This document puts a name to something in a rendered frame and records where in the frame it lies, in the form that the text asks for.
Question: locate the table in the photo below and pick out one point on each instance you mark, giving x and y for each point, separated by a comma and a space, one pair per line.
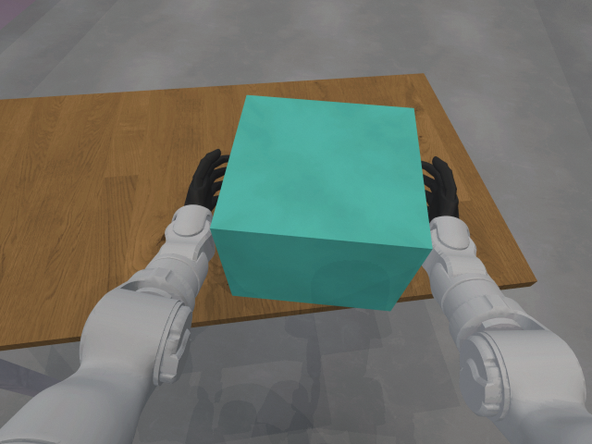
90, 182

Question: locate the carton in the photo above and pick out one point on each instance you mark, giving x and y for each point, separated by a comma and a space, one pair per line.
322, 202

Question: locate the right robot upper arm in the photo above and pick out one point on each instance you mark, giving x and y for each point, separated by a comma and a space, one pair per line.
528, 383

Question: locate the robot right forearm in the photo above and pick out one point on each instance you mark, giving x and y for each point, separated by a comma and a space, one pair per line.
465, 292

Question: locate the robot left hand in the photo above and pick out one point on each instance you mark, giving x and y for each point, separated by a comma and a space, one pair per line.
202, 188

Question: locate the robot right hand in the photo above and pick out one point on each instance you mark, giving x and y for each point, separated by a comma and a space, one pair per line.
443, 200

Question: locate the robot left forearm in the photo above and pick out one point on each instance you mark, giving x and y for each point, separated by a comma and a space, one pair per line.
179, 269

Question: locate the left robot upper arm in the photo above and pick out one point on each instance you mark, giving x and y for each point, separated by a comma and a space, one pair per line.
136, 341

